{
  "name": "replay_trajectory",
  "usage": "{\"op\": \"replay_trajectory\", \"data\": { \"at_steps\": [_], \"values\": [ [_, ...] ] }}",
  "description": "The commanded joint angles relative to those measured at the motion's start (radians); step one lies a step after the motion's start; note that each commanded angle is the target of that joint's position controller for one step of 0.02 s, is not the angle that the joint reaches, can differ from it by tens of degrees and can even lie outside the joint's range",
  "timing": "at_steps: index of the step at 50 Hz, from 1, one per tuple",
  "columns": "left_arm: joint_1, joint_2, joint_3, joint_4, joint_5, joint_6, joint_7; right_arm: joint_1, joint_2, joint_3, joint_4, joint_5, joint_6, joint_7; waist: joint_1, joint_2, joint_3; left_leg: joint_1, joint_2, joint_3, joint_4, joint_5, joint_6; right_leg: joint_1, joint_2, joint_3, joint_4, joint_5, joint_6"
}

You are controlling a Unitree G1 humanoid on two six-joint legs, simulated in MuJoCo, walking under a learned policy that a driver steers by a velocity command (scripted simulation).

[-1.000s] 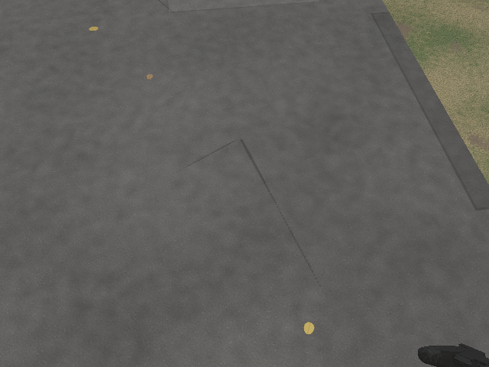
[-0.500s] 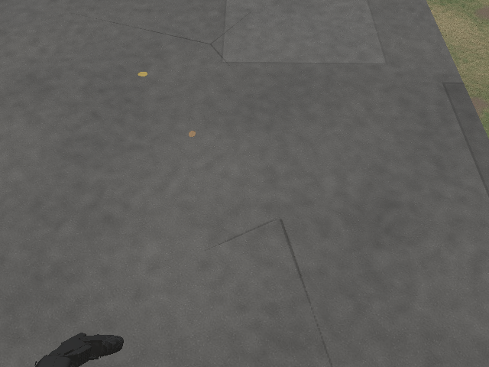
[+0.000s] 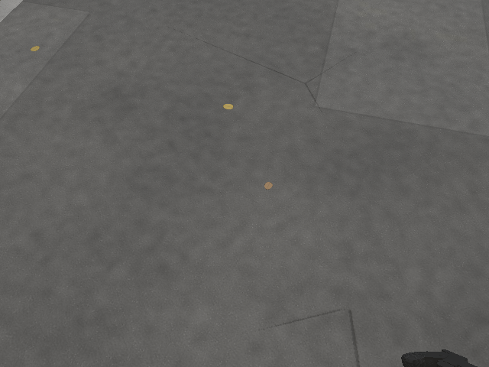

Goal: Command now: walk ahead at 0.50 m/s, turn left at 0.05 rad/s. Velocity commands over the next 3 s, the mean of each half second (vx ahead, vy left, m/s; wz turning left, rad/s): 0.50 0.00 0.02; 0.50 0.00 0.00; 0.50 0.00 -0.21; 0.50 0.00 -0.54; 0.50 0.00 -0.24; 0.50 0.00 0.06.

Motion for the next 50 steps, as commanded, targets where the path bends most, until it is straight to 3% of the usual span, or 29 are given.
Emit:
{"op": "replay_trajectory", "data": {
  "at_steps": [1,2,3,4,5,6,9,14,17,21,24,25,26,27,28,29,30,31,33,36,38,42,47,50],
  "values": [
    [0.028,0.044,-0.001,-0.111,-0.026,-0.011,0.001,0.438,-0.277,-0.090,0.056,-0.034,-0.017,-0.036,-0.199,0.196,-0.314,0.758,0.364,-0.515,-0.109,-0.169,0.175,-0.515,-0.033,-0.040,0.682,0.244,-0.039],
    [0.008,0.126,0.023,-0.099,0.000,-0.002,0.010,0.436,-0.264,-0.094,0.069,0.016,-0.002,-0.036,-0.199,0.183,-0.318,0.721,0.417,-0.727,-0.219,-0.168,0.215,-0.652,0.023,0.048,0.826,-0.113,-0.047],
    [-0.054,0.146,0.032,-0.108,0.009,0.003,0.009,0.348,-0.214,-0.081,0.065,0.030,0.002,-0.034,-0.156,0.103,-0.159,0.603,0.363,-0.571,-0.223,-0.181,0.193,-0.708,-0.040,0.095,0.855,-0.050,-0.058],
    [-0.090,0.121,0.025,-0.113,0.006,-0.001,0.001,0.280,-0.155,-0.066,0.058,0.030,-0.004,-0.030,-0.130,0.071,-0.078,0.480,0.315,-0.462,-0.257,-0.127,0.171,-0.691,-0.073,0.097,0.809,0.020,-0.058],
    [-0.096,0.104,0.023,-0.107,0.005,0.004,-0.004,0.246,-0.122,-0.057,0.061,0.029,-0.010,-0.028,-0.099,0.072,-0.031,0.388,0.264,-0.373,-0.295,-0.076,0.135,-0.645,-0.101,0.091,0.748,0.059,-0.053],
    [-0.080,0.098,0.022,-0.098,0.018,0.017,-0.008,0.231,-0.103,-0.051,0.070,0.033,-0.016,-0.030,-0.070,0.088,-0.007,0.319,0.225,-0.312,-0.322,-0.027,0.112,-0.596,-0.116,0.086,0.711,0.080,-0.041],
    [-0.090,0.078,0.021,-0.090,0.028,0.038,-0.023,0.263,-0.116,-0.057,0.102,0.037,-0.038,-0.030,-0.049,0.065,-0.008,0.290,0.195,-0.231,-0.367,0.102,0.126,-0.583,-0.118,0.062,0.685,0.156,-0.014],
    [-0.290,0.067,0.016,-0.149,0.024,0.040,-0.025,0.341,-0.121,-0.061,0.157,0.041,-0.039,-0.027,-0.084,0.040,0.046,0.341,0.171,-0.157,-0.409,0.155,0.133,-0.698,-0.140,0.038,0.497,0.320,0.020],
    [-0.390,0.052,0.005,-0.179,0.020,0.036,-0.025,0.391,-0.127,-0.062,0.188,0.039,-0.040,-0.028,-0.112,0.043,0.057,0.378,0.167,-0.122,-0.398,0.225,0.123,-0.675,-0.120,0.012,0.360,0.390,0.014],
    [-0.477,0.065,0.003,-0.213,0.018,0.030,-0.021,0.445,-0.138,-0.063,0.230,0.029,-0.035,-0.037,-0.132,0.048,0.073,0.487,0.203,-0.117,-0.355,0.321,0.112,-0.662,-0.093,-0.002,0.249,0.371,-0.024],
    [-0.433,0.081,0.010,-0.208,0.020,0.019,-0.013,0.423,-0.157,-0.067,0.246,0.024,-0.031,-0.046,-0.093,0.055,0.053,0.539,0.220,-0.099,-0.251,0.551,0.087,-0.552,-0.048,-0.023,0.186,0.267,-0.072],
    [-0.349,0.094,0.019,-0.182,0.021,0.014,-0.005,0.409,-0.167,-0.070,0.250,0.023,-0.029,-0.047,-0.055,0.058,0.007,0.538,0.209,-0.084,-0.146,0.689,0.073,-0.438,-0.014,-0.037,0.162,0.236,-0.091],
    [-0.188,0.110,0.030,-0.126,0.028,0.004,0.004,0.395,-0.165,-0.069,0.252,0.026,-0.025,-0.047,0.016,0.029,-0.078,0.494,0.168,-0.046,0.043,0.722,0.053,-0.241,0.012,-0.050,0.100,0.270,-0.116],
    [-0.003,0.176,0.051,-0.079,0.050,-0.005,0.017,0.395,-0.136,-0.057,0.230,0.032,-0.027,-0.046,0.078,-0.034,-0.199,0.309,0.120,-0.014,0.313,0.470,0.034,0.031,-0.137,0.109,0.091,0.214,-0.163],
    [0.068,0.303,0.084,-0.067,0.059,-0.002,0.019,0.517,-0.025,-0.036,0.210,0.065,-0.028,-0.036,0.033,-0.282,-0.325,-0.061,-0.076,0.029,0.707,-0.195,-0.017,0.312,-0.439,0.618,-0.004,0.132,-0.302],
    [-0.004,0.248,0.076,-0.071,0.013,0.010,0.011,0.465,-0.123,-0.061,0.225,0.034,-0.027,-0.039,0.021,-0.161,-0.294,-0.163,-0.069,-0.123,0.805,-0.364,0.001,0.245,-0.423,0.739,-0.101,0.109,-0.301],
    [-0.117,0.191,0.060,-0.087,0.003,0.011,0.009,0.385,-0.128,-0.067,0.202,0.032,-0.028,-0.036,-0.024,-0.101,-0.130,-0.202,-0.007,-0.128,0.804,-0.281,0.009,0.100,-0.390,0.558,-0.105,0.106,-0.273],
    [-0.173,0.126,0.044,-0.091,0.007,0.005,0.005,0.337,-0.110,-0.061,0.192,0.033,-0.033,-0.032,-0.041,-0.045,-0.060,-0.179,0.030,-0.121,0.746,-0.211,0.009,-0.020,-0.346,0.450,-0.141,0.193,-0.248],
    [-0.199,0.074,0.028,-0.067,0.005,-0.009,0.007,0.341,-0.078,-0.057,0.200,0.015,-0.011,-0.025,-0.094,-0.075,-0.008,-0.087,0.073,-0.107,0.645,-0.164,-0.007,-0.156,-0.259,0.289,-0.188,0.319,-0.188],
    [-0.135,0.089,0.030,-0.027,0.000,-0.031,0.007,0.325,-0.050,-0.053,0.202,0.008,0.013,-0.010,-0.109,-0.072,-0.008,-0.081,0.080,-0.076,0.594,-0.121,-0.031,-0.177,-0.237,0.210,-0.222,0.439,-0.197],
    [-0.103,0.102,0.033,-0.007,-0.002,-0.034,0.007,0.241,-0.049,-0.052,0.176,0.008,0.019,-0.005,-0.100,-0.067,0.023,-0.155,0.100,-0.058,0.527,-0.053,-0.049,-0.164,-0.228,0.178,-0.255,0.434,-0.201],
    [-0.046,0.090,0.027,0.026,-0.004,-0.031,0.006,0.070,-0.037,-0.042,0.124,0.016,0.016,-0.001,-0.064,-0.068,0.060,-0.201,0.102,-0.021,0.310,0.077,-0.074,-0.129,-0.193,0.115,-0.268,0.490,-0.184],
    [0.028,0.100,0.026,0.067,0.004,-0.028,0.015,-0.064,-0.037,-0.033,0.083,0.021,0.010,-0.003,-0.024,-0.076,0.072,-0.165,0.064,0.015,0.127,0.123,-0.055,-0.027,-0.216,0.091,-0.236,0.588,-0.179],
    [0.026,0.112,0.029,0.084,0.013,-0.021,0.025,-0.073,-0.055,-0.040,0.070,0.021,0.001,-0.007,-0.039,-0.081,0.075,-0.135,0.046,0.013,0.071,0.040,-0.018,0.054,-0.252,0.093,-0.178,0.701,-0.172]
  ]
}}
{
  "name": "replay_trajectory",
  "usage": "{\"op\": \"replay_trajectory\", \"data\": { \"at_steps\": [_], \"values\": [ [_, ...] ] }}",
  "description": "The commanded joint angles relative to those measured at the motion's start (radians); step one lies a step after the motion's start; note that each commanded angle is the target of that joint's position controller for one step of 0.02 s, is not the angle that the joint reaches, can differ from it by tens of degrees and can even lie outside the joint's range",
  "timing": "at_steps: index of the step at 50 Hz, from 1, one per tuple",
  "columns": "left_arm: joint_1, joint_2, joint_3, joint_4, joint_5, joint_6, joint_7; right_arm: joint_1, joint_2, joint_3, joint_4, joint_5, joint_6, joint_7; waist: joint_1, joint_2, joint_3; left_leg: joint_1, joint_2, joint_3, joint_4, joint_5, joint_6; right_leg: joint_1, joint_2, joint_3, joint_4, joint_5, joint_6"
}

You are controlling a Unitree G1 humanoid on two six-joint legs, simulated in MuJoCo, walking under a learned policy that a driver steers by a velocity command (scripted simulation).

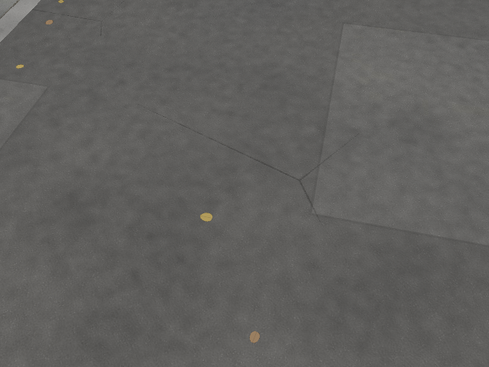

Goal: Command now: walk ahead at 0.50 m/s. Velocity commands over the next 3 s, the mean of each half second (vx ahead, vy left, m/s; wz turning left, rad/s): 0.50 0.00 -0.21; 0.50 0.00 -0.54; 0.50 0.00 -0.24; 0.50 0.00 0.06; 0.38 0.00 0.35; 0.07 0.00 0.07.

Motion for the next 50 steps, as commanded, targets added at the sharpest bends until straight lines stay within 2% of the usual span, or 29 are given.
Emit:
{"op": "replay_trajectory", "data": {
  "at_steps": [1,2,3,4,5,6,7,8,9,10,12,15,20,25,26,28,30,31,32,33,34,35,36,37,38,40,43,47,50],
  "values": [
    [0.022,0.163,0.032,-0.014,0.007,-0.002,0.014,-0.043,-0.088,-0.023,-0.068,0.000,-0.023,-0.008,-0.044,-0.105,0.044,0.048,-0.037,0.016,-0.056,-0.083,0.041,0.000,-0.311,0.110,0.059,0.684,-0.115],
    [0.006,0.170,0.034,-0.013,0.008,0.000,0.015,0.031,-0.099,-0.031,-0.045,-0.001,-0.029,-0.014,-0.078,-0.108,0.006,0.148,-0.068,0.029,-0.081,-0.117,0.060,0.001,-0.305,0.097,0.149,0.814,-0.102],
    [-0.009,0.168,0.033,-0.013,0.005,0.004,0.014,0.179,-0.113,-0.042,0.006,-0.007,-0.038,-0.022,-0.143,-0.082,-0.068,0.327,-0.098,0.046,-0.148,-0.091,0.085,-0.033,-0.270,0.064,0.320,0.862,-0.084],
    [-0.014,0.147,0.024,-0.030,0.000,0.003,0.012,0.363,-0.169,-0.063,0.058,-0.026,-0.049,-0.034,-0.206,-0.032,-0.180,0.590,0.004,-0.067,-0.155,-0.117,0.129,-0.195,-0.226,0.035,0.560,0.675,-0.063],
    [0.079,0.049,0.001,-0.065,-0.040,0.001,0.000,0.481,-0.283,-0.094,0.069,-0.043,-0.047,-0.042,-0.189,0.189,-0.327,0.891,0.310,-0.537,-0.224,-0.248,0.255,-0.549,-0.066,-0.033,0.957,0.143,-0.008],
    [0.051,0.129,0.026,-0.051,-0.015,0.004,0.004,0.426,-0.259,-0.091,0.068,-0.003,-0.032,-0.032,-0.177,0.129,-0.328,0.850,0.346,-0.730,-0.336,-0.249,0.277,-0.671,-0.018,0.102,1.089,-0.225,-0.022],
    [-0.030,0.144,0.035,-0.072,-0.007,0.006,0.003,0.311,-0.213,-0.079,0.053,0.014,-0.028,-0.030,-0.128,0.065,-0.165,0.713,0.302,-0.558,-0.342,-0.285,0.247,-0.728,-0.084,0.136,1.107,-0.148,-0.032],
    [-0.069,0.122,0.030,-0.076,-0.009,0.001,-0.002,0.238,-0.143,-0.061,0.039,0.013,-0.034,-0.026,-0.105,0.017,-0.080,0.576,0.263,-0.438,-0.387,-0.241,0.215,-0.708,-0.122,0.139,1.055,-0.071,-0.034],
    [-0.078,0.102,0.030,-0.070,-0.006,0.008,-0.005,0.205,-0.106,-0.051,0.040,0.010,-0.041,-0.028,-0.077,0.016,-0.031,0.486,0.217,-0.342,-0.423,-0.200,0.170,-0.666,-0.149,0.137,0.995,-0.031,-0.031],
    [-0.061,0.090,0.028,-0.063,0.009,0.023,-0.010,0.196,-0.080,-0.043,0.051,0.013,-0.049,-0.033,-0.051,0.037,-0.007,0.415,0.182,-0.265,-0.449,-0.146,0.138,-0.618,-0.164,0.138,0.953,-0.007,-0.020],
    [-0.049,0.069,0.028,-0.054,0.016,0.047,-0.022,0.237,-0.083,-0.042,0.072,0.011,-0.069,-0.036,-0.037,0.038,-0.012,0.384,0.165,-0.185,-0.473,-0.055,0.128,-0.587,-0.161,0.130,0.943,0.032,-0.006],
    [-0.144,0.071,0.032,-0.088,0.010,0.064,-0.031,0.285,-0.108,-0.047,0.093,0.012,-0.085,-0.038,-0.038,0.026,0.022,0.408,0.156,-0.094,-0.511,-0.013,0.122,-0.692,-0.177,0.126,0.891,0.134,0.010],
    [-0.317,0.054,0.022,-0.151,0.006,0.059,-0.039,0.335,-0.097,-0.040,0.108,0.012,-0.085,-0.045,-0.070,0.019,0.057,0.469,0.130,0.031,-0.510,0.104,0.098,-0.755,-0.165,0.075,0.661,0.295,0.022],
    [-0.453,0.044,0.009,-0.215,0.013,0.055,-0.047,0.426,-0.109,-0.041,0.142,0.007,-0.076,-0.063,-0.110,0.021,0.072,0.623,0.170,0.108,-0.449,0.310,0.090,-0.745,-0.136,-0.022,0.477,0.280,-0.019],
    [-0.457,0.048,0.010,-0.222,0.014,0.054,-0.048,0.431,-0.114,-0.042,0.146,0.005,-0.071,-0.067,-0.106,0.025,0.069,0.657,0.180,0.122,-0.417,0.382,0.087,-0.735,-0.124,-0.034,0.457,0.245,-0.034],
    [-0.418,0.061,0.018,-0.219,0.016,0.054,-0.044,0.414,-0.135,-0.047,0.143,0.002,-0.063,-0.073,-0.076,0.050,0.036,0.701,0.190,0.157,-0.306,0.667,0.077,-0.654,-0.073,-0.072,0.435,0.152,-0.075],
    [-0.290,0.092,0.036,-0.186,0.018,0.053,-0.038,0.393,-0.165,-0.056,0.135,-0.002,-0.047,-0.076,-0.018,0.072,-0.046,0.712,0.196,0.180,-0.075,0.873,0.074,-0.505,-0.002,-0.100,0.418,0.050,-0.125],
    [-0.167,0.118,0.052,-0.150,0.023,0.045,-0.034,0.383,-0.176,-0.060,0.124,0.001,-0.039,-0.072,0.036,0.057,-0.115,0.647,0.188,0.191,0.122,0.802,0.062,-0.341,0.023,-0.083,0.348,0.063,-0.157],
    [-0.017,0.195,0.082,-0.116,0.038,0.041,-0.021,0.360,-0.169,-0.058,0.094,0.008,-0.039,-0.066,0.109,-0.021,-0.203,0.441,0.161,0.197,0.417,0.520,0.031,-0.096,-0.096,0.104,0.277,0.009,-0.217],
    [-0.037,0.308,0.110,-0.131,0.033,0.047,-0.011,0.400,-0.051,-0.037,0.024,0.018,-0.047,-0.038,0.028,-0.272,-0.273,-0.033,-0.067,0.155,0.801,-0.459,-0.030,0.216,-0.404,0.654,0.212,0.061,-0.389],
    [-0.015,0.296,0.108,-0.130,0.000,0.062,-0.010,0.263,-0.136,-0.053,-0.007,0.010,-0.061,-0.033,0.071,-0.108,-0.284,-0.163,-0.084,-0.077,0.874,-0.457,-0.022,0.214,-0.410,0.786,0.109,0.050,-0.392],
    [-0.090,0.264,0.099,-0.130,-0.004,0.064,-0.001,0.203,-0.126,-0.048,-0.036,0.021,-0.077,-0.029,0.036,-0.078,-0.140,-0.221,-0.016,-0.098,0.814,-0.342,-0.012,0.097,-0.395,0.629,0.086,0.102,-0.349],
    [-0.138,0.207,0.085,-0.135,-0.007,0.061,-0.001,0.214,-0.127,-0.047,-0.029,0.021,-0.085,-0.032,-0.008,-0.006,-0.070,-0.165,0.018,-0.092,0.716,-0.276,-0.013,-0.031,-0.354,0.539,0.065,0.219,-0.303],
    [-0.181,0.178,0.077,-0.142,-0.010,0.054,0.003,0.222,-0.125,-0.050,-0.022,0.008,-0.076,-0.035,-0.047,0.019,-0.031,-0.103,0.038,-0.093,0.647,-0.260,-0.025,-0.126,-0.302,0.455,0.056,0.326,-0.267],
    [-0.202,0.155,0.068,-0.145,-0.017,0.046,0.006,0.247,-0.117,-0.048,-0.021,-0.010,-0.055,-0.034,-0.076,0.004,-0.035,-0.037,0.047,-0.094,0.599,-0.256,-0.043,-0.188,-0.261,0.393,0.046,0.397,-0.250],
    [-0.179,0.167,0.066,-0.142,-0.023,0.025,0.005,0.252,-0.097,-0.046,-0.032,-0.023,-0.020,-0.027,-0.095,-0.014,-0.045,-0.001,0.046,-0.080,0.531,-0.261,-0.072,-0.231,-0.223,0.345,0.042,0.486,-0.245],
    [-0.124,0.205,0.075,-0.138,-0.020,0.017,0.002,0.155,-0.092,-0.042,-0.077,-0.021,0.000,-0.021,-0.074,-0.047,-0.020,-0.052,0.045,-0.055,0.405,-0.166,-0.101,-0.255,-0.188,0.327,0.020,0.476,-0.226],
    [-0.045,0.205,0.074,-0.137,-0.017,0.024,0.000,-0.003,-0.100,-0.036,-0.138,-0.014,0.000,-0.015,-0.011,-0.082,-0.005,-0.114,0.024,-0.054,0.220,-0.024,-0.106,-0.188,-0.168,0.349,0.033,0.469,-0.182],
    [0.005,0.211,0.075,-0.136,-0.011,0.028,0.006,-0.093,-0.103,-0.028,-0.177,-0.008,-0.007,-0.010,0.024,-0.091,-0.006,-0.127,-0.004,-0.057,0.117,0.019,-0.096,-0.113,-0.175,0.378,0.068,0.511,-0.175]
  ]
}}
Over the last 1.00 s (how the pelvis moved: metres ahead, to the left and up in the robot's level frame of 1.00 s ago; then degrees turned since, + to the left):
0.53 -0.02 0.01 0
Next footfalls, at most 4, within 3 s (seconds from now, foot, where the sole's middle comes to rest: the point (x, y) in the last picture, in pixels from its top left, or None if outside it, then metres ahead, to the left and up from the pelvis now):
0.08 left None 0.21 0.10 -0.77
0.64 right None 0.48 -0.09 -0.77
1.16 left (294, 248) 0.84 -0.06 -0.77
1.68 right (391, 224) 0.95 -0.38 -0.77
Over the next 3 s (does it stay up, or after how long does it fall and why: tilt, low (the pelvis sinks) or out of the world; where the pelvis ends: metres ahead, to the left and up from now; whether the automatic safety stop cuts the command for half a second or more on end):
stays up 1.29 -0.45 0.00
